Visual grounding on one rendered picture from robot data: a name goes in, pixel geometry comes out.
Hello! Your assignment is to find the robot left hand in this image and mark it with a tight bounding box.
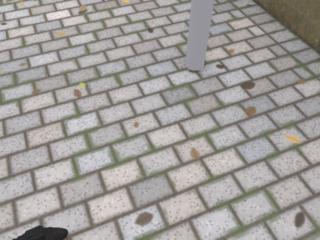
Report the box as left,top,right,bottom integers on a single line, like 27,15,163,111
12,225,68,240

